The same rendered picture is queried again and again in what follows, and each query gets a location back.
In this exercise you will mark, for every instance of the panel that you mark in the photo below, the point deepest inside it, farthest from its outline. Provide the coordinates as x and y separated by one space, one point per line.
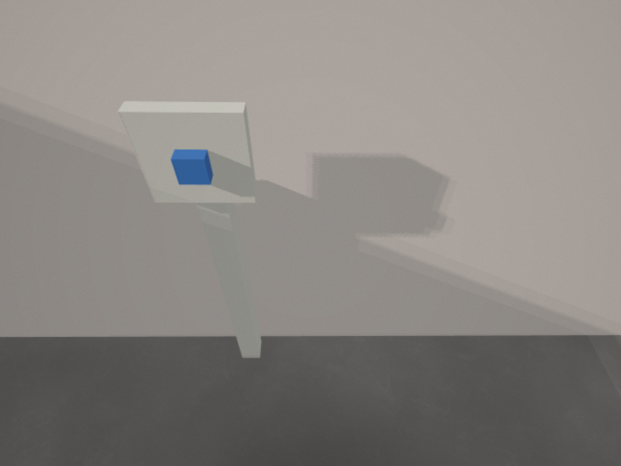
155 130

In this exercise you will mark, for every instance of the button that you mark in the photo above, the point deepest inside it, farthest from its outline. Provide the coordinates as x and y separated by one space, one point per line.
192 166

